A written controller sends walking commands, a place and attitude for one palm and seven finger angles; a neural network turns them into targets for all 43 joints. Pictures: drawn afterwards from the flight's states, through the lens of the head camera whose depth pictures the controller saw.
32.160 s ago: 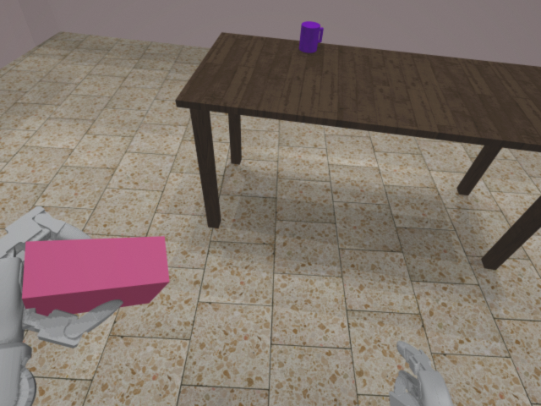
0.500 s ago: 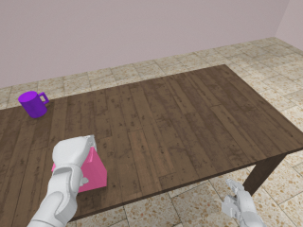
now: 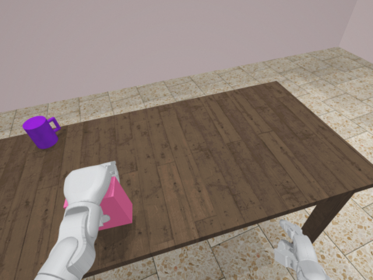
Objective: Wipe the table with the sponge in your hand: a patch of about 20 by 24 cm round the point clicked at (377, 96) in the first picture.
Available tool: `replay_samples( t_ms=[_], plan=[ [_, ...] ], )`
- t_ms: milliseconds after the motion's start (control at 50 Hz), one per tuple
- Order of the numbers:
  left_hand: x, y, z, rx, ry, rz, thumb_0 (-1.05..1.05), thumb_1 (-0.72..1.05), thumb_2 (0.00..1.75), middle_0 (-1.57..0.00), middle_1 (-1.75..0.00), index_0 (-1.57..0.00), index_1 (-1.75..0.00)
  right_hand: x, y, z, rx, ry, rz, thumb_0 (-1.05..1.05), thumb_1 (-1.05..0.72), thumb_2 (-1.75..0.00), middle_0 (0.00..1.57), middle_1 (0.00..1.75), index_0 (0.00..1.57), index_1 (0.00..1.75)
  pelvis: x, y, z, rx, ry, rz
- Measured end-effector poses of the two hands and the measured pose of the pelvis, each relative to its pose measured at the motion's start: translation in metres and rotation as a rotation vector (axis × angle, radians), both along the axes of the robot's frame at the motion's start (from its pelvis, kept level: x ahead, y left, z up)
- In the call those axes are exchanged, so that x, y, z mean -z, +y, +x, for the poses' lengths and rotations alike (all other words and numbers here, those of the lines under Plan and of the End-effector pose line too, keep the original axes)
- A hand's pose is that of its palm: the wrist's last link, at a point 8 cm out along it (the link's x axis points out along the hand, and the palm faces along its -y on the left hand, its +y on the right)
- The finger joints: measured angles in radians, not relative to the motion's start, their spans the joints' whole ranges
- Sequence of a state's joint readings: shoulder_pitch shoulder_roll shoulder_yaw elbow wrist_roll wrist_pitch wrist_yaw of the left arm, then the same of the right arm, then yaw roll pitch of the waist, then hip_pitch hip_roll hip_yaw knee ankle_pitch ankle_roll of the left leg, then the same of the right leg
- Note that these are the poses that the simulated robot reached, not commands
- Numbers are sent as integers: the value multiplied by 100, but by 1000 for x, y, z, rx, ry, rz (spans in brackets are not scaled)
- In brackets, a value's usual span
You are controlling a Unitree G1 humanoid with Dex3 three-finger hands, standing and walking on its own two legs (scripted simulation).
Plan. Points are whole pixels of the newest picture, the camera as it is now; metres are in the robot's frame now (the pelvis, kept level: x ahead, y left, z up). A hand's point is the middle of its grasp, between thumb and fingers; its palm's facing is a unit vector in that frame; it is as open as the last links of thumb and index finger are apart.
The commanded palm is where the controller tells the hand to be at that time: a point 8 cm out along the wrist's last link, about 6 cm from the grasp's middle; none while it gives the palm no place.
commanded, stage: move the sponge above the wiping area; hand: left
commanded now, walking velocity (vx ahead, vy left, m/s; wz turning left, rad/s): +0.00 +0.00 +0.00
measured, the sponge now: (105, 210) +0.25 +0.25 -0.01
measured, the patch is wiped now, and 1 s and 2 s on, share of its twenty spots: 0.00 0.00 0.00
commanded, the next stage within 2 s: lower the sponge onto the table in 1.46 s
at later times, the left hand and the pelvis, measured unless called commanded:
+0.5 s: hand (90, 197) +0.25 +0.26 +0.06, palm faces +0.06 -0.07 -1.00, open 9.8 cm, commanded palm +0.22 +0.25 +0.11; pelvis +0.00 +0.00 +0.00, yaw +0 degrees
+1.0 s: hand (88, 195) +0.25 +0.27 +0.06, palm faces +0.04 -0.09 -1.00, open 9.8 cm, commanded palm +0.22 +0.26 +0.11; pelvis +0.00 +0.00 +0.00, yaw +0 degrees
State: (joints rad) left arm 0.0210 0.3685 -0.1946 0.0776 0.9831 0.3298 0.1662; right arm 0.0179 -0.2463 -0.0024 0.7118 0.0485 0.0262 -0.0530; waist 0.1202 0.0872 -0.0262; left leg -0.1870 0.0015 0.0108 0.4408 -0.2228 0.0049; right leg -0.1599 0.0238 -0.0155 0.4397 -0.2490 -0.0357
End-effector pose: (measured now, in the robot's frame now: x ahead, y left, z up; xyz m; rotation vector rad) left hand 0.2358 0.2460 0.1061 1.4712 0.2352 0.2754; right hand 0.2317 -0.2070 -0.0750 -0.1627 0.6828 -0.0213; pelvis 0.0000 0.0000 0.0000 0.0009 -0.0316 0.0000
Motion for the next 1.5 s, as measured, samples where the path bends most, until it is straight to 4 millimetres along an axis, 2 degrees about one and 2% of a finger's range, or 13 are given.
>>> replay_samples(
  t_ms=[100,200,300,400,520,740,840,960,1060,1180,1280,1420,1500],
  plan=[
    [-10,11,3,-130,-19,-16,0,-50,107,-78,-138,-77,-138,0,5,2,3,11,46,1,-90,-90,20,30,20,30,-1,0,1,2,2,5],
    [12,14,-5,-185,115,-59,0,-50,107,-77,-139,-77,-139,-2,2,3,-7,19,35,1,-90,-90,21,30,20,30,-1,-1,0,-4,0,7],
    [27,3,-17,-80,167,-88,0,-50,107,-78,-139,-77,-138,-6,-3,4,-17,5,-13,1,-90,-90,20,30,20,30,0,-1,-1,-6,-8,2],
    [11,1,-19,-6,60,-24,0,-50,107,-78,-138,-78,-138,-5,-1,2,-18,-4,-22,1,-91,-90,20,30,20,30,0,-1,-2,-1,-16,-2],
    [-8,15,-10,-109,-9,-4,0,-50,107,-78,-138,-78,-138,-2,7,-1,-12,4,26,1,-91,-90,20,30,20,30,-1,-1,-5,-4,-15,2],
    [22,3,-11,-63,152,-67,0,-50,107,-78,-139,-77,-138,-2,4,-5,-20,10,5,1,-90,-90,21,30,20,30,0,0,-7,-11,-7,2],
    [11,-5,-11,13,60,-32,0,-50,107,-78,-138,-78,-138,0,0,-8,-9,13,-9,1,-90,-90,20,30,20,30,0,0,-5,-2,-11,0],
    [-6,14,-5,-106,-6,-4,0,-50,107,-78,-138,-77,-138,2,0,-8,4,31,17,1,-90,-90,20,30,20,30,-1,-1,-5,1,-11,3],
    [2,25,-9,-191,72,-38,0,-50,107,-78,-139,-77,-139,-1,-1,-4,2,21,26,1,-90,-90,20,30,20,30,-1,-1,-4,-5,-8,4],
    [22,10,-20,-90,159,-87,0,-50,107,-78,-139,-77,-139,-7,-3,3,-14,-7,-6,1,-90,-90,20,30,20,30,0,0,-3,-9,-10,0],
    [14,-1,-23,10,75,-56,0,-50,107,-78,-138,-78,-138,-8,1,3,-17,-16,-20,1,-91,-90,20,30,20,30,0,1,-3,0,-17,-3],
    [-8,28,-18,-140,-17,-6,0,-50,107,-78,-138,-78,-138,-7,7,-1,-11,1,16,1,-90,-90,20,30,20,30,-1,1,-6,2,-24,-1],
    [-2,38,-20,-212,56,-35,0,-50,107,-78,-139,-77,-139,-7,8,-2,-11,1,25,1,-90,-90,20,30,20,30,-2,2,-8,-8,-20,0]
  ],
)
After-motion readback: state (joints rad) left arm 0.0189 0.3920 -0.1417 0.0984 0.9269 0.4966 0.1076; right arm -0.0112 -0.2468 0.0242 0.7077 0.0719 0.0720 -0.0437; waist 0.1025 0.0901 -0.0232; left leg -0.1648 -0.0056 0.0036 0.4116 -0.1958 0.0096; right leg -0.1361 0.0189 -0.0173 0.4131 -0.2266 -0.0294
